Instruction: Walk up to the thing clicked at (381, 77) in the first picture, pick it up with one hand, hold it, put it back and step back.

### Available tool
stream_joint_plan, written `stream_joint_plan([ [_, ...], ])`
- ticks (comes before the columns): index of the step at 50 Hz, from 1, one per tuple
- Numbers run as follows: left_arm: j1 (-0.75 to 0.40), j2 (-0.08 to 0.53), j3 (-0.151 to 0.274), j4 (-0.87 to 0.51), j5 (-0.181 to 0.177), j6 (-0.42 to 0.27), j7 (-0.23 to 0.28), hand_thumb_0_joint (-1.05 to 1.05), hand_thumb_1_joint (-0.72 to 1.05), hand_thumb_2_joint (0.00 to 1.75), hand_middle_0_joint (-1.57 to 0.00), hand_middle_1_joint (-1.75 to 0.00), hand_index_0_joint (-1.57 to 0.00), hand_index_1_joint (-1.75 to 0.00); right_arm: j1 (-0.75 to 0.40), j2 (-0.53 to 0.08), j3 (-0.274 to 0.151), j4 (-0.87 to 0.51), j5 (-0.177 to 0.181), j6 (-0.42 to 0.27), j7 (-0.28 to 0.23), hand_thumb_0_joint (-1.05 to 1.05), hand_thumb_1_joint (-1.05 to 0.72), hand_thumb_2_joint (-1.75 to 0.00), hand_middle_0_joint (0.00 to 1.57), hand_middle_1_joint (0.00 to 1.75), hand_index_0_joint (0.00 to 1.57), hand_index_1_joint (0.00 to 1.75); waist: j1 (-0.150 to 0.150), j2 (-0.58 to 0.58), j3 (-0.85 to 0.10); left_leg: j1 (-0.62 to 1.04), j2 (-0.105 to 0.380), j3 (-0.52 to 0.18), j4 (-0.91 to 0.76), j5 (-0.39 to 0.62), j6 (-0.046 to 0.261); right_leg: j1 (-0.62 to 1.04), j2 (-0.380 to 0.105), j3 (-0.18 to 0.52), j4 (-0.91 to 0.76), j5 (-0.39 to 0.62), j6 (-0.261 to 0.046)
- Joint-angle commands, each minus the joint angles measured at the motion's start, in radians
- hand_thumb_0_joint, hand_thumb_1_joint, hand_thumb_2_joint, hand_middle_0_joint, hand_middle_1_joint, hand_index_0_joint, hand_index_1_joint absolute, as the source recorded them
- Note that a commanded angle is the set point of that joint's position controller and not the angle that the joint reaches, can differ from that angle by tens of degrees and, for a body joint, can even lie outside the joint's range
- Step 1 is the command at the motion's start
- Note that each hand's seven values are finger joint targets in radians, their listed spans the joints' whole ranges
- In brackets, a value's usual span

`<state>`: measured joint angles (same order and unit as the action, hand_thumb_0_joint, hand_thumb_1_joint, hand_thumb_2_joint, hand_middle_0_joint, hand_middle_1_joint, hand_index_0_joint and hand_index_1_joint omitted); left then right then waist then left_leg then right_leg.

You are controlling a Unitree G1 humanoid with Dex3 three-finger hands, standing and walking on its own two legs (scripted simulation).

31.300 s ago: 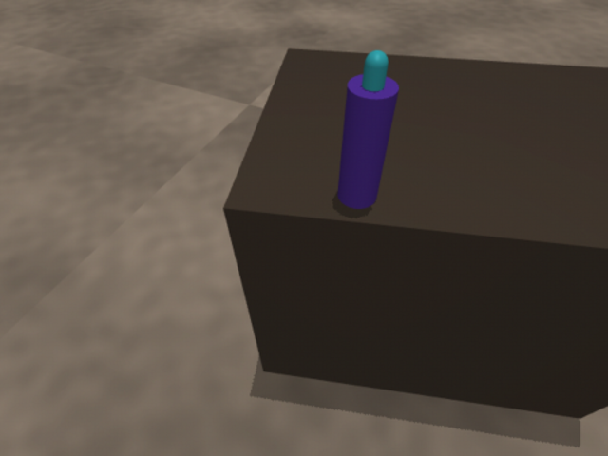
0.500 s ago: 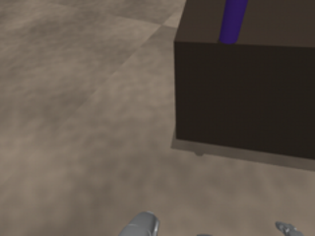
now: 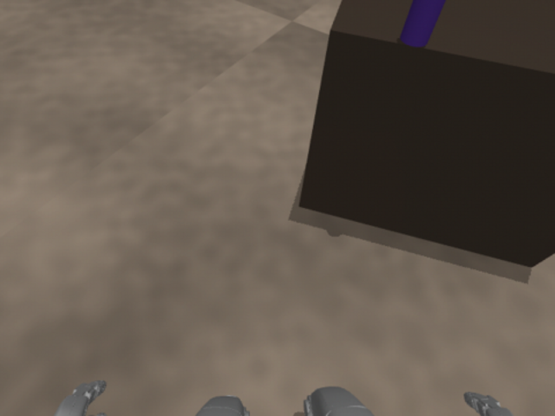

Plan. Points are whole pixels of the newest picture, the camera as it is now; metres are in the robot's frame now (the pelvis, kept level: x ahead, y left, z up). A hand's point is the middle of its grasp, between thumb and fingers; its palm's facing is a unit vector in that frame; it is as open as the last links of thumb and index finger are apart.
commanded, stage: step back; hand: right
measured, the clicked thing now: out of the picture +0.96 -0.29 +0.16
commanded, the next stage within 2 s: stand in 1.30 s
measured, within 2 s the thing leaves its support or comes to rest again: neither
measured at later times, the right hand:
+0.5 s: hand out of the picture -0.06 -0.26 -0.16, palm faces -0.05 +0.93 -0.36, open 7.4 cm
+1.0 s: hand out of the picture -0.01 -0.28 -0.16, palm faces -0.06 +0.93 -0.36, open 7.4 cm
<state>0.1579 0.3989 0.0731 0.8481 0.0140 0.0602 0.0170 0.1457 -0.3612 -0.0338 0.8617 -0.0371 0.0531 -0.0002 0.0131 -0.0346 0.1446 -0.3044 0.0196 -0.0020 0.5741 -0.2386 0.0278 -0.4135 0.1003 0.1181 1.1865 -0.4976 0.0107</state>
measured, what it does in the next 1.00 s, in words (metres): steps on the spot: right foot, then left foot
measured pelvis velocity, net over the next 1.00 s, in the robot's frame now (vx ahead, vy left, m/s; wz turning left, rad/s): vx -0.08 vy -0.01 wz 0.03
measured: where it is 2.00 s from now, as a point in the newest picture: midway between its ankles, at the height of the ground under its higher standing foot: outside the picture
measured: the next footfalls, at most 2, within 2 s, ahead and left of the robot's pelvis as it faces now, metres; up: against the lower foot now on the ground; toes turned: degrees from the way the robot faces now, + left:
right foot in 0.14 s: -0.07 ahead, -0.14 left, +0.00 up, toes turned -2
left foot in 0.44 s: -0.08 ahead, +0.13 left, +0.00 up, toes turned -1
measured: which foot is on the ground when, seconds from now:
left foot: down 0.00-0.16, up 0.18-0.42, down 0.44-0.78, up 0.80-1.00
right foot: up 0.00-0.12, down 0.14-0.48, up 0.50-0.74, down 0.76-1.00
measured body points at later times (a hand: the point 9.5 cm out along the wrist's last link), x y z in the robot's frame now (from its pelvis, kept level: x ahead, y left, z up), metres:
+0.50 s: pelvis -0.11 +0.00 -0.01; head -0.10 +0.00 +0.44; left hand -0.04 +0.34 -0.12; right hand -0.06 -0.31 -0.14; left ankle -0.12 +0.13 -0.73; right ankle -0.11 -0.13 -0.73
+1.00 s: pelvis -0.08 -0.01 -0.01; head -0.07 -0.02 +0.44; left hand +0.00 +0.29 -0.12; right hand -0.01 -0.33 -0.14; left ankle -0.08 +0.12 -0.72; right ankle -0.05 -0.13 -0.73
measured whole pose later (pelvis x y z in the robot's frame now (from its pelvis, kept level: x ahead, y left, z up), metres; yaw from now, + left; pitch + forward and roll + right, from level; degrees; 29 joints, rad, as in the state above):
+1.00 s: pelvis -0.08 -0.01 -0.01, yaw +2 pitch -3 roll +0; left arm 0.14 0.34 0.04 0.98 0.04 -0.04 -0.02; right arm 0.23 -0.39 -0.04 1.00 -0.01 0.00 0.00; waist 0.02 0.03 0.07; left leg -0.30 0.01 -0.05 0.75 -0.47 0.00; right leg -0.27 -0.03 -0.06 0.61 -0.29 -0.01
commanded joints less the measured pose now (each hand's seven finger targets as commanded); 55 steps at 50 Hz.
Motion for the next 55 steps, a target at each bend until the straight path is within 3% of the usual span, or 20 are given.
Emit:
stream_joint_plan([
  [1, 0.018, 0.158, 0.034, -0.062, 0.003, -0.048, 0.013, 0.00, 0.90, 0.90, -0.20, -0.30, -0.20, -0.30, 0.004, -0.247, -0.079, -0.077, 0.002, -0.019, -0.014, 0.00, -0.90, -0.90, 0.20, 0.30, 0.20, 0.30, -0.035, 0.246, -0.189, 0.283, 0.222, -0.177, -0.110, 0.335, 0.221, -0.020, -0.084, -0.052, -0.342, -0.029, 0.030],
  [6, 0.167, 0.169, 0.040, 0.048, 0.017, -0.079, 0.010, 0.00, 0.90, 0.90, -0.20, -0.30, -0.20, -0.30, -0.045, -0.282, -0.085, -0.076, 0.012, 0.009, -0.002, 0.00, -0.90, -0.90, 0.20, 0.30, 0.20, 0.30, 0.011, 0.209, -0.280, 0.143, 0.169, -0.125, -0.002, 0.110, 0.133, 0.284, -0.071, -0.147, -0.835, 0.202, -0.030],
  [8, 0.158, 0.304, 0.079, 0.037, 0.037, -0.088, 0.012, 0.00, 0.90, 0.90, -0.20, -0.30, -0.20, -0.30, -0.063, -0.177, -0.048, -0.110, 0.020, 0.000, 0.000, 0.00, -0.90, -0.90, 0.20, 0.30, 0.20, 0.30, 0.024, -0.149, -0.192, -0.274, -0.035, -0.066, 0.226, -0.235, 0.010, 0.342, -0.351, 0.342, -0.862, 0.124, -0.125],
  [9, 0.065, 0.380, 0.088, -0.001, 0.041, -0.082, 0.014, 0.00, 0.90, 0.90, -0.20, -0.30, -0.20, -0.30, -0.130, -0.213, -0.068, -0.118, 0.017, 0.005, -0.014, 0.00, -0.90, -0.90, 0.20, 0.30, 0.20, 0.30, 0.071, -0.174, -0.122, -0.178, -0.046, -0.175, 0.388, -0.354, -0.036, 0.044, -0.529, 0.464, -0.925, 0.044, -0.289],
  [10, -0.009, 0.363, 0.085, -0.019, 0.035, -0.084, 0.017, 0.00, 0.90, 0.90, -0.20, -0.30, -0.20, -0.30, -0.121, -0.257, -0.088, -0.098, 0.017, 0.006, -0.015, 0.00, -0.90, -0.90, 0.20, 0.30, 0.20, 0.30, 0.041, -0.156, -0.035, -0.111, -0.010, -0.214, 0.485, -0.313, -0.041, -0.110, -0.540, 0.470, -0.948, -0.014, -0.300],
  [13, -0.093, 0.237, 0.056, -0.025, 0.027, -0.092, 0.018, 0.00, 0.90, 0.90, -0.20, -0.30, -0.20, -0.30, -0.014, -0.219, -0.072, -0.024, 0.031, -0.006, -0.006, 0.00, -0.90, -0.90, 0.20, 0.30, 0.20, 0.30, -0.040, -0.063, -0.037, -0.130, -0.099, -0.168, 0.533, -0.179, -0.042, 0.029, -0.323, 0.083, -0.816, 0.292, -0.195],
  [18, 0.050, 0.262, 0.073, 0.004, 0.044, -0.095, 0.001, 0.00, 0.90, 0.90, -0.20, -0.30, -0.20, -0.30, -0.056, -0.204, -0.060, -0.033, 0.008, -0.044, 0.006, 0.00, -0.90, -0.90, 0.20, 0.30, 0.20, 0.30, 0.062, -0.180, -0.071, -0.183, -0.031, -0.048, 0.188, -0.265, -0.057, 0.257, -0.318, 0.120, -0.829, -0.054, -0.184],
  [22, 0.019, 0.247, 0.054, -0.004, 0.030, -0.071, -0.013, 0.00, 0.90, 0.90, -0.20, -0.30, -0.20, -0.30, 0.061, -0.200, -0.079, 0.040, 0.005, -0.080, 0.006, 0.00, -0.90, -0.90, 0.20, 0.30, 0.20, 0.30, 0.002, -0.134, -0.110, 0.143, -0.060, 0.017, -0.225, -0.138, -0.027, 0.142, -0.291, 0.046, -0.687, 0.053, -0.149],
  [24, 0.053, 0.115, 0.021, -0.018, 0.013, -0.070, -0.016, 0.00, 0.90, 0.90, -0.20, -0.30, -0.20, -0.30, 0.134, -0.283, -0.107, 0.060, -0.015, -0.100, -0.006, 0.00, -0.90, -0.90, 0.20, 0.30, 0.20, 0.30, -0.015, 0.201, -0.180, 0.340, 0.190, -0.422, -0.327, -0.187, 0.054, -0.092, -0.150, -0.095, -0.325, 0.063, -0.058],
  [25, -0.038, 0.184, 0.040, -0.018, 0.011, -0.070, -0.010, 0.00, 0.90, 0.90, -0.20, -0.30, -0.20, -0.30, 0.125, -0.396, -0.120, 0.052, -0.009, -0.098, -0.003, 0.00, -0.90, -0.90, 0.20, 0.30, 0.20, 0.30, -0.056, 0.213, -0.106, 0.192, 0.318, -0.636, -0.353, -0.410, 0.187, -0.173, -0.119, -0.095, -0.269, -0.077, -0.036],
  [26, -0.093, 0.244, 0.055, -0.018, 0.021, -0.076, -0.010, 0.00, 0.90, 0.90, -0.20, -0.30, -0.20, -0.30, 0.093, -0.396, -0.125, 0.053, 0.003, -0.098, -0.001, 0.00, -0.90, -0.90, 0.20, 0.30, 0.20, 0.30, -0.060, 0.174, -0.015, 0.042, 0.352, -0.653, -0.389, -0.484, 0.243, -0.118, -0.152, -0.041, -0.212, -0.082, -0.043],
  [29, 0.007, 0.201, 0.045, 0.009, 0.005, -0.086, -0.026, 0.00, 0.90, 0.90, -0.20, -0.30, -0.20, -0.30, 0.034, -0.272, -0.089, 0.026, -0.003, -0.110, -0.002, 0.00, -0.90, -0.90, 0.20, 0.30, 0.20, 0.30, 0.003, 0.171, -0.019, 0.183, 0.202, -0.338, -0.294, -0.142, 0.156, -0.149, -0.166, -0.050, -0.297, 0.035, -0.041],
  [34, -0.030, 0.167, 0.039, 0.015, 0.008, -0.100, -0.033, 0.00, 0.90, 0.90, -0.20, -0.30, -0.20, -0.30, 0.084, -0.278, -0.092, 0.036, 0.002, -0.101, 0.000, 0.00, -0.90, -0.90, 0.20, 0.30, 0.20, 0.30, -0.042, 0.236, -0.083, 0.128, 0.172, -0.214, -0.203, 0.136, 0.147, 0.058, -0.117, -0.155, -0.521, 0.083, -0.028],
  [37, 0.092, 0.155, 0.043, 0.089, 0.006, -0.109, -0.016, 0.00, 0.90, 0.90, -0.20, -0.30, -0.20, -0.30, 0.006, -0.220, -0.062, 0.009, 0.022, -0.078, -0.003, 0.00, -0.90, -0.90, 0.20, 0.30, 0.20, 0.30, 0.044, 0.173, -0.128, -0.044, 0.113, -0.124, -0.026, 0.101, 0.079, 0.344, -0.078, -0.186, -0.738, 0.290, -0.030],
  [38, 0.107, 0.190, 0.055, 0.097, 0.012, -0.113, -0.009, 0.00, 0.90, 0.90, -0.20, -0.30, -0.20, -0.30, 0.024, -0.162, -0.042, 0.006, 0.029, -0.074, -0.006, 0.00, -0.90, -0.90, 0.20, 0.30, 0.20, 0.30, 0.052, 0.066, -0.154, -0.134, 0.068, -0.094, 0.075, 0.002, 0.041, 0.442, -0.136, -0.089, -0.761, 0.314, -0.044],
  [39, 0.121, 0.264, 0.074, 0.091, 0.025, -0.119, -0.002, 0.00, 0.90, 0.90, -0.20, -0.30, -0.20, -0.30, 0.040, -0.116, -0.027, -0.010, 0.035, -0.073, -0.010, 0.00, -0.90, -0.90, 0.20, 0.30, 0.20, 0.30, 0.058, -0.138, -0.164, -0.252, -0.057, -0.069, 0.261, -0.188, -0.003, 0.459, -0.340, 0.233, -0.867, 0.237, -0.105],
  [41, -0.021, 0.307, 0.069, 0.043, 0.023, -0.117, -0.007, 0.00, 0.90, 0.90, -0.20, -0.30, -0.20, -0.30, 0.093, -0.218, -0.057, 0.037, 0.023, -0.057, -0.023, 0.00, -0.90, -0.90, 0.20, 0.30, 0.20, 0.30, 0.017, -0.063, -0.113, -0.118, -0.018, -0.116, 0.387, -0.384, -0.019, 0.174, -0.517, 0.411, -0.948, -0.069, -0.260],
  [45, -0.079, 0.235, 0.049, 0.050, 0.014, -0.122, -0.008, 0.00, 0.90, 0.90, -0.20, -0.30, -0.20, -0.30, 0.121, -0.202, -0.048, 0.090, 0.024, -0.068, -0.012, 0.00, -0.90, -0.90, 0.20, 0.30, 0.20, 0.30, -0.004, -0.071, -0.090, -0.065, 0.001, -0.108, 0.288, -0.263, -0.016, 0.129, -0.378, 0.135, -0.861, 0.181, -0.190],
  [51, -0.148, 0.212, 0.029, 0.053, 0.003, -0.101, -0.013, 0.00, 0.90, 0.90, -0.20, -0.30, -0.20, -0.30, 0.157, -0.180, -0.053, 0.138, 0.007, -0.081, -0.013, 0.00, -0.90, -0.90, 0.20, 0.30, 0.20, 0.30, -0.046, -0.099, -0.149, 0.116, -0.023, 0.010, -0.120, -0.035, -0.022, 0.119, -0.316, 0.001, -0.711, 0.320, -0.133],
  [55, -0.089, 0.159, 0.012, 0.107, -0.022, -0.083, -0.011, 0.00, 0.90, 0.90, -0.20, -0.30, -0.20, -0.30, -0.061, -0.290, -0.058, 0.097, 0.007, -0.091, -0.013, 0.00, -0.90, -0.90, 0.20, 0.30, 0.20, 0.30, 0.026, 0.148, -0.120, -0.076, 0.240, -0.323, -0.241, -0.056, 0.131, 0.227, -0.135, -0.129, -0.566, 0.051, -0.029],
])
